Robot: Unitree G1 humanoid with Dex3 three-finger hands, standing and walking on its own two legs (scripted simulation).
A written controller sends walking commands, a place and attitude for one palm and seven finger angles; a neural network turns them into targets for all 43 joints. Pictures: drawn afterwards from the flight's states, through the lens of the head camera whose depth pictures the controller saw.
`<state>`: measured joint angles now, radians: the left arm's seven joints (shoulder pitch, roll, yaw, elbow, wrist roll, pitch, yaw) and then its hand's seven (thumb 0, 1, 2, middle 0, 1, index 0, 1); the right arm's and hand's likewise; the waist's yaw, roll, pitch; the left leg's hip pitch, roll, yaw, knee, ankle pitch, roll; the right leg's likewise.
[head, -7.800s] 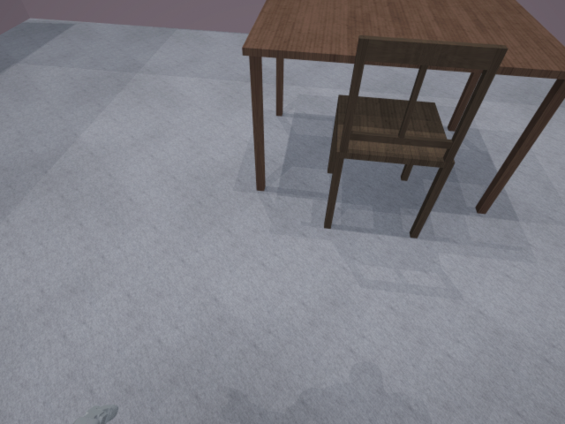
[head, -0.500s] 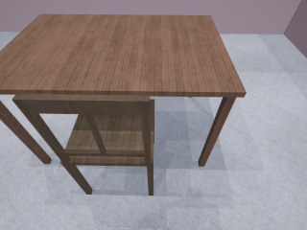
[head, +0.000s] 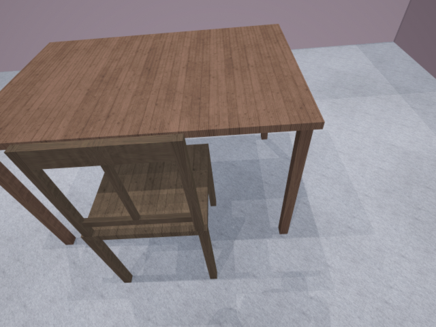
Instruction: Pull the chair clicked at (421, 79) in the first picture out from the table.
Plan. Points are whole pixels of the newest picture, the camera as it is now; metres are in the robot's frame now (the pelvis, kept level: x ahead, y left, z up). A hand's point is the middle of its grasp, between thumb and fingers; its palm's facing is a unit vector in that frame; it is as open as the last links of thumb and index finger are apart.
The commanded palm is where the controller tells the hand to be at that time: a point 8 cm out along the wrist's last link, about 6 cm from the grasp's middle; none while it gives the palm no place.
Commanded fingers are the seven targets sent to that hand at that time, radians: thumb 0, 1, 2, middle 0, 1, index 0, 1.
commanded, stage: come to a stop and stand still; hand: left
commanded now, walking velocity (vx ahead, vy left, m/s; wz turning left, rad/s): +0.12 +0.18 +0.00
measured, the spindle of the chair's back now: (122, 193) +0.47 +0.32 -0.11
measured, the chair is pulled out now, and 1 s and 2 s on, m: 0.00 0.00 0.00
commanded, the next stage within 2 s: look again from close up in 1.00 s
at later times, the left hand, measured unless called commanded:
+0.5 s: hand out of the picture -0.03 +0.22 -0.18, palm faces +0.07 -0.98 -0.20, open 7.4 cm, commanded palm none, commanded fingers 0.00 0.90 0.90 -0.20 -0.30 -0.20 -0.30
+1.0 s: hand out of the picture -0.09 +0.26 -0.18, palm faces +0.03 -0.99 -0.16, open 7.4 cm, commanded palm none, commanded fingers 0.00 0.90 0.90 -0.20 -0.30 -0.20 -0.30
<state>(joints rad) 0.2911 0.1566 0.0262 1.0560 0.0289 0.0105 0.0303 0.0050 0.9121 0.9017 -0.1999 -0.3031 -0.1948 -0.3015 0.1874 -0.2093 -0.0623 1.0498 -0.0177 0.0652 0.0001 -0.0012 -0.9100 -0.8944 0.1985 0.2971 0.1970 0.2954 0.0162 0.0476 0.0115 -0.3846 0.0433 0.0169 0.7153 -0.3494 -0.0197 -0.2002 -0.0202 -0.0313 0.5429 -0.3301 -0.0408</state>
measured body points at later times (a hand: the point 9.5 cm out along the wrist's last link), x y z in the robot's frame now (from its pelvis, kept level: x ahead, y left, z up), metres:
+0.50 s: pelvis -0.03 +0.05 -0.01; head -0.03 +0.06 +0.44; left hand -0.04 +0.27 -0.17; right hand +0.05 -0.18 -0.15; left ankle -0.04 +0.15 -0.74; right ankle -0.02 -0.09 -0.74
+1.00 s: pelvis -0.05 +0.10 +0.00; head -0.05 +0.12 +0.45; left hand -0.09 +0.32 -0.17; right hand -0.06 -0.12 -0.15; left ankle -0.05 +0.15 -0.74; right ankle -0.02 -0.08 -0.74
